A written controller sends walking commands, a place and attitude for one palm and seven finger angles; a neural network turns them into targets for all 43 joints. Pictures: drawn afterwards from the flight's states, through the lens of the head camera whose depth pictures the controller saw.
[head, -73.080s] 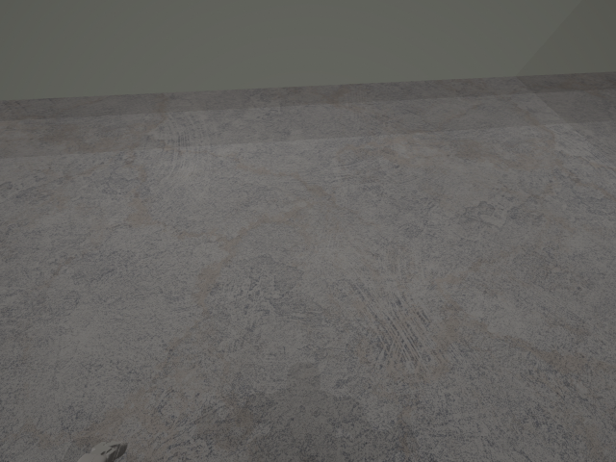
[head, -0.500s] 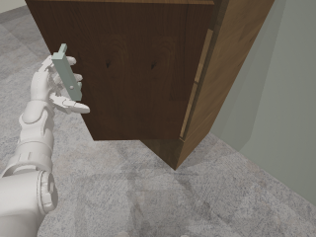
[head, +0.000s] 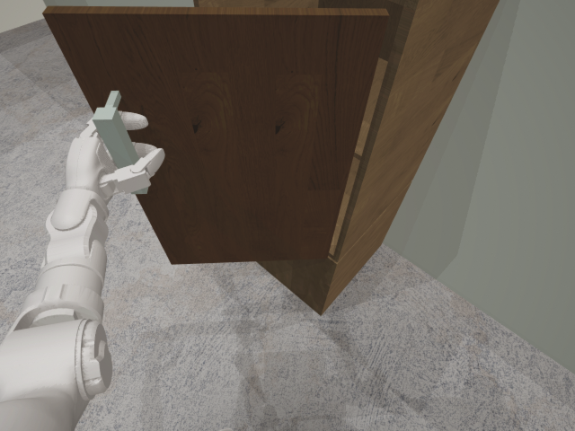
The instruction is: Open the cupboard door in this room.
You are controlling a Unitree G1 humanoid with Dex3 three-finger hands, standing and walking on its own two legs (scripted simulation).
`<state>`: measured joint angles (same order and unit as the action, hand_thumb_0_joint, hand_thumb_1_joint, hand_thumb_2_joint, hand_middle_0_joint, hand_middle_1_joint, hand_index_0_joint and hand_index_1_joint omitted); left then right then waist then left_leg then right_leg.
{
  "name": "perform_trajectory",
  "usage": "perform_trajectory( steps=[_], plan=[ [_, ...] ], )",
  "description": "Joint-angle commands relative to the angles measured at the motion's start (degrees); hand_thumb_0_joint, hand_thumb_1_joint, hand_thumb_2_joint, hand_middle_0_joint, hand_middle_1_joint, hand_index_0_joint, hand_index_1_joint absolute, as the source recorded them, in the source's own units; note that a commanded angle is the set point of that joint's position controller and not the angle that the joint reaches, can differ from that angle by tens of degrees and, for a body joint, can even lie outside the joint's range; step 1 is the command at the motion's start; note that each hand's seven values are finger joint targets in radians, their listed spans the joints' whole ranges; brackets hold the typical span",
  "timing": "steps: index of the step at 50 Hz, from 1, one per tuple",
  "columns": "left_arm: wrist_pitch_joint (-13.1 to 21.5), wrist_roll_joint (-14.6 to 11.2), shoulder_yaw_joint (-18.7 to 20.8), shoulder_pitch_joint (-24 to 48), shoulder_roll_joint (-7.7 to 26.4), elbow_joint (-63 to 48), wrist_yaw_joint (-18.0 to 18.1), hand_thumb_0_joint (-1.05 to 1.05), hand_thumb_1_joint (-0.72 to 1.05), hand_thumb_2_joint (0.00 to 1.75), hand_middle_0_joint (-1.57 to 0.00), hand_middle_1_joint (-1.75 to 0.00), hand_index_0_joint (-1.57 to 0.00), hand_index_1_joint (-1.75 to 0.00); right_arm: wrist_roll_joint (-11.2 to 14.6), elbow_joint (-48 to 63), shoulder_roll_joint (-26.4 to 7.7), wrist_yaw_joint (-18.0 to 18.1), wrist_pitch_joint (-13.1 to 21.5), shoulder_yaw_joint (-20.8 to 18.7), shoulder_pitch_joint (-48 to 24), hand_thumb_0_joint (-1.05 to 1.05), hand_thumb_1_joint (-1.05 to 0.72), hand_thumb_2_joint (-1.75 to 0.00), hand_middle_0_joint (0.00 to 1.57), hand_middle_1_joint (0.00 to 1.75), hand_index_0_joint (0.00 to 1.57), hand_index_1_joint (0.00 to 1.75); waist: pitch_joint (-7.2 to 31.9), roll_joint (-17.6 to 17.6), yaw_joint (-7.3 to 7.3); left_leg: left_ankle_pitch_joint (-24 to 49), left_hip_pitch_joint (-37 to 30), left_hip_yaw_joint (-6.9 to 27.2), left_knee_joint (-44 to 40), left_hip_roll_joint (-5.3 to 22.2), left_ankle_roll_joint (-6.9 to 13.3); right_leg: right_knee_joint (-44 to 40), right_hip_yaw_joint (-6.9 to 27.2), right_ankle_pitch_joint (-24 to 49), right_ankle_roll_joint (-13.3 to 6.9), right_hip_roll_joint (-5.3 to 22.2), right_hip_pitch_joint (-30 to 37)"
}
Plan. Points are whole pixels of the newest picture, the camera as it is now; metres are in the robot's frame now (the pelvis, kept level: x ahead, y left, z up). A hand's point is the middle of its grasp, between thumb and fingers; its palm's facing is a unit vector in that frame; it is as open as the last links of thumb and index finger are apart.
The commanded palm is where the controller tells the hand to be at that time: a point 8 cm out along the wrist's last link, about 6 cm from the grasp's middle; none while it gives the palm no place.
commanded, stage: close the thumb around the handle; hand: left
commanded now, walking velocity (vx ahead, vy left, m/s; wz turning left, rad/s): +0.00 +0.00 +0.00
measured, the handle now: (127, 144) +0.50 +0.22 +0.11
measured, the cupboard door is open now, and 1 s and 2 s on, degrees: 45 79 85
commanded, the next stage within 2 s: pull the door open along its arc in 0.20 s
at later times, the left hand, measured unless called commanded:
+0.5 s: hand (138, 173) +0.44 +0.19 +0.11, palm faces +0.02 -1.00 +0.00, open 5.7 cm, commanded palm +0.39 +0.24 +0.11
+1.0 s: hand (185, 292) +0.26 +0.10 +0.12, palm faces +0.20 -0.98 +0.08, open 6.4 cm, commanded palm +0.21 +0.19 +0.11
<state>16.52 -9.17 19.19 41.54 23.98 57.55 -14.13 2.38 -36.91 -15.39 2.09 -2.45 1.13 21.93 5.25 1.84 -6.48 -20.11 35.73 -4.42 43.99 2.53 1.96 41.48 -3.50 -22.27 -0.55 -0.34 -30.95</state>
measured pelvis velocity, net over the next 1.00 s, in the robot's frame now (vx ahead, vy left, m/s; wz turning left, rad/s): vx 0.01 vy -0.02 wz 0.00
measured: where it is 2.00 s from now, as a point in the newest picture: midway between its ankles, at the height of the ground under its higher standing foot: outside the picture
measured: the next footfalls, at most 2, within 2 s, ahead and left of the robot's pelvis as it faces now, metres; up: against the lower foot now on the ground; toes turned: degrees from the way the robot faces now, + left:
none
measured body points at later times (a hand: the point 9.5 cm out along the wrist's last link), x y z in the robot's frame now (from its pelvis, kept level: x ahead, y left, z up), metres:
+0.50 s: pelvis +0.00 -0.01 +0.00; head +0.05 -0.01 +0.45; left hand +0.43 +0.24 +0.11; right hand +0.05 -0.28 -0.11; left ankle +0.01 +0.10 -0.71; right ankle -0.02 -0.12 -0.71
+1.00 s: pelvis +0.01 -0.02 +0.01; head +0.00 -0.03 +0.46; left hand +0.25 +0.16 +0.12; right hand +0.22 -0.22 -0.05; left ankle +0.01 +0.10 -0.71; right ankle -0.02 -0.12 -0.71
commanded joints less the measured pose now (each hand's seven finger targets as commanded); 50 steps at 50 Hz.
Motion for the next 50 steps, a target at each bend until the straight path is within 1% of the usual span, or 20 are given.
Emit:
perform_trajectory(
  steps=[1,4,5,7,10,12,13,15,18,26,31,35,36,37,40,41,44,46,47,50],
  plan=[
    [4.6,-1.3,2.3,24.7,14.0,-13.2,0.7,0.0,0.9,0.9,-0.4,-1.35,-0.4,-1.35,-0.2,4.6,-9.5,0.4,1.3,-3.6,4.0,0.0,-0.9,-0.9,0.2,0.3,0.2,0.3,19.9,0.6,0.22,22.6,-20.6,6.2,-2.8,-1.2,0.3,-4.2,1.1,21.7,-0.5,-2.8,1.6],
    [4.2,-1.3,0.9,25.2,12.4,-13.3,0.7,0.0,0.9,0.9,-0.4,-1.35,-0.4,-1.35,0.0,4.9,-9.4,0.5,1.3,-3.6,3.3,0.0,-0.9,-0.9,0.2,0.3,0.2,0.3,19.2,1.5,0.15,20.9,-20.3,5.7,-3.5,-1.3,0.2,-4.5,1.2,21.0,-0.4,-2.6,1.4],
    [4.4,-1.2,-0.4,26.1,11.2,-15.0,0.6,0.0,0.9,0.9,-0.4,-1.35,-0.4,-1.35,0.0,5.1,-9.2,0.4,1.5,-3.6,3.0,0.0,-0.9,-0.9,0.2,0.3,0.2,0.3,20.1,3.5,-0.01,21.2,-21.5,5.8,-3.4,-1.3,0.1,-4.5,1.3,20.9,-0.4,-2.5,1.0],
    [4.6,-1.2,1.3,24.5,13.0,-15.1,0.7,0.0,0.9,0.9,-0.4,-1.35,-0.4,-1.35,-0.1,4.9,-9.5,0.4,1.4,-3.7,3.1,0.0,-0.9,-0.9,0.2,0.3,0.2,0.3,21.6,2.4,0.64,22.3,-21.6,5.8,-3.1,-1.4,0.2,-4.2,1.4,22.2,-0.5,-2.5,2.4],
    [4.2,-1.3,2.2,24.6,14.3,-12.4,0.5,0.0,0.9,0.9,-0.4,-1.35,-0.4,-1.35,0.0,4.8,-9.4,0.7,1.3,-3.3,2.9,0.0,-0.9,-0.9,0.2,0.3,0.2,0.3,18.5,0.1,0.4,19.2,-18.5,5.4,-3.6,-1.6,0.4,-4.8,1.7,21.4,-0.4,-2.4,3.1],
    [4.5,-0.9,2.5,25.9,15.5,-11.8,0.3,0.0,0.9,0.9,-0.4,-1.35,-0.4,-1.35,0.1,4.7,-9.5,0.9,1.1,-3.2,2.8,0.0,-0.9,-0.9,0.2,0.3,0.2,0.3,18.0,0.0,0.2,18.2,-17.2,5.2,-3.6,-1.8,0.6,-4.8,1.9,21.3,-0.3,-2.3,3.6],
    [4.6,-0.8,1.7,26.9,14.8,-11.8,0.1,0.0,0.9,0.9,-0.4,-1.35,-0.4,-1.35,0.2,4.8,-9.4,1.0,1.2,-3.1,2.4,0.0,-0.9,-0.9,0.2,0.3,0.2,0.3,17.8,2.1,0.03,17.7,-17.8,5.1,-3.5,-1.9,0.5,-5.0,2.1,20.9,-0.4,-2.1,2.7],
    [4.4,-0.8,2.6,27.3,15.5,-10.4,0.0,0.0,0.9,0.9,-0.4,-1.35,-0.4,-1.35,0.0,4.6,-9.6,1.1,1.3,-3.1,2.8,0.0,-0.9,-0.9,0.2,0.3,0.2,0.3,17.9,1.3,0.05,16.8,-17.6,5.4,-3.6,-1.8,0.5,-5.0,2.0,19.6,-0.3,-2.1,2.2],
    [4.6,-1.6,1.8,22.3,13.6,-13.4,-0.7,0.0,0.9,0.9,-0.4,-1.35,-0.4,-1.35,0.1,5.6,-9.3,0.9,1.4,-3.4,2.2,0.0,-0.9,-0.9,0.2,0.3,0.2,0.3,22.0,3.0,1.39,20.4,-20.0,5.1,-3.3,-1.8,0.4,-4.4,2.0,22.7,-0.5,-2.1,4.3],
    [1.9,-4.7,1.0,4.9,9.9,-21.4,-1.8,0.0,0.9,0.9,-0.4,-1.35,-0.4,-1.35,0.9,9.5,-8.7,0.4,1.6,-3.4,-0.9,0.0,-0.9,-0.9,0.2,0.3,0.2,0.3,19.0,-1.7,4.06,19.6,-16.7,3.3,-4.9,-2.3,1.0,-5.7,2.0,26.1,-0.4,-2.1,10.2],
    [-0.3,-6.1,-0.5,-10.2,6.3,-35.9,-1.1,0.0,0.9,0.9,-0.4,-1.35,-0.4,-1.35,1.4,12.3,-7.8,-0.3,2.7,-3.6,-3.8,0.0,-0.9,-0.9,0.2,0.3,0.2,0.3,19.1,1.1,6.59,24.7,-19.7,2.8,-5.9,-2.1,0.9,-5.6,1.7,29.9,-0.5,-1.8,13.1],
    [-2.4,-7.2,-3.0,-24.3,1.0,-49.8,0.3,0.0,0.9,0.9,-0.4,-1.35,-0.4,-1.35,1.6,14.4,-6.6,-1.0,4.3,-3.5,-7.0,0.0,-0.9,-0.9,0.2,0.3,0.2,0.3,16.5,-0.4,7.6,26.4,-21.7,3.0,-7.5,-1.7,0.4,-6.1,0.7,30.2,-0.3,-1.9,13.5],
    [-3.6,-9.0,1.3,-27.9,0.0,-53.8,5.7,0.0,0.9,0.9,-0.4,-1.35,-0.4,-1.35,1.5,14.9,-5.3,-1.2,4.9,-3.4,-9.2,0.0,-0.9,-0.9,0.2,0.3,0.2,0.3,15.9,-1.6,11.11,26.6,-20.1,2.9,-7.7,-1.9,0.2,-6.5,0.1,29.2,-0.4,-1.9,14.9],
    [-4.8,-7.8,-3.4,-31.6,-4.3,-57.4,8.1,0.0,0.9,0.9,-0.4,-1.35,-0.4,-1.35,1.4,15.3,-5.1,-1.6,5.4,-3.0,-10.3,0.0,-0.9,-0.9,0.2,0.3,0.2,0.3,14.3,-0.1,9.76,26.8,-21.2,2.7,-8.6,-1.7,-0.1,-6.4,-0.2,29.2,-0.3,-1.8,14.6],
    [-8.0,-5.7,-4.0,-41.9,-6.6,-68.2,14.8,0.0,0.9,0.9,-0.4,-1.35,-0.4,-1.35,0.9,15.9,-4.5,-2.4,5.8,-3.0,-12.1,0.0,-0.9,-0.9,0.2,0.3,0.2,0.3,12.7,-0.8,10.35,27.9,-22.3,3.0,-9.5,-1.2,-0.6,-6.3,-0.9,28.3,-0.3,-1.7,15.0],
    [-8.7,-4.4,-4.1,-45.7,-6.5,-71.2,17.3,0.0,0.9,0.9,-0.4,-1.35,-0.4,-1.35,0.4,16.0,-4.3,-2.4,5.6,-3.0,-12.6,0.0,-0.9,-0.9,0.2,0.3,0.2,0.3,11.9,-3.2,10.31,27.9,-22.1,2.9,-9.4,-1.2,-0.5,-6.7,-1.0,28.7,-0.2,-1.6,16.1],
    [-12.2,-1.9,-5.7,-54.6,-10.5,-80.0,24.7,0.0,0.9,0.9,-0.4,-1.35,-0.4,-1.35,-0.3,17.0,-2.7,-2.8,4.3,-2.3,-15.4,0.0,-0.9,-0.9,0.2,0.3,0.2,0.3,10.1,-3.0,10.78,24.2,-21.6,2.1,-10.3,-1.7,-0.9,-7.2,-1.1,27.8,-0.3,-1.3,17.2],
    [-13.8,0.0,-6.2,-55.7,-10.6,-82.1,28.7,0.0,0.9,0.9,-0.4,-1.35,-0.4,-1.35,-1.1,16.4,-2.5,-2.4,3.1,-1.9,-16.5,0.0,-0.9,-0.9,0.2,0.3,0.2,0.3,7.0,-4.9,9.92,20.9,-20.6,2.4,-10.2,-1.8,-0.9,-8.2,-0.7,26.3,-0.3,-1.3,17.4],
    [-14.6,0.6,-8.7,-56.4,-13.4,-83.3,30.2,0.0,0.9,0.9,-0.4,-1.35,-0.4,-1.35,-1.4,16.8,-2.0,-2.4,2.5,-1.5,-17.7,0.0,-0.9,-0.9,0.2,0.3,0.2,0.3,5.7,-3.9,9.71,19.7,-20.6,2.3,-10.4,-2.0,-0.9,-8.5,-0.5,25.7,-0.3,-1.1,17.0],
    [-15.8,2.7,-11.8,-56.4,-16.1,-85.1,34.2,0.0,0.9,0.9,-0.4,-1.35,-0.4,-1.35,-2.3,16.5,-1.0,-2.1,0.7,-1.0,-18.8,0.0,-0.9,-0.9,0.2,0.3,0.2,0.3,4.9,-2.3,9.54,18.7,-21.2,2.1,-10.0,-2.4,-1.0,-9.1,0.2,25.5,-0.6,-0.8,17.4]
  ],
)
